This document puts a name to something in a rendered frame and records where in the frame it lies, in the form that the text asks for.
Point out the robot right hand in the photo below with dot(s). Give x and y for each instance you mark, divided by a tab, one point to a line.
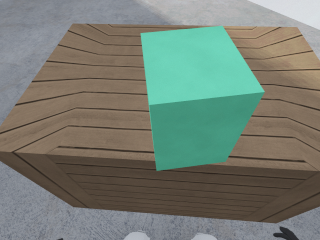
286	234

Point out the carton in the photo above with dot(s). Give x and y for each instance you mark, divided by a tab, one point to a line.
201	95

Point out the pedestal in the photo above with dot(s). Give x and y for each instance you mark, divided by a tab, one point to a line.
82	130

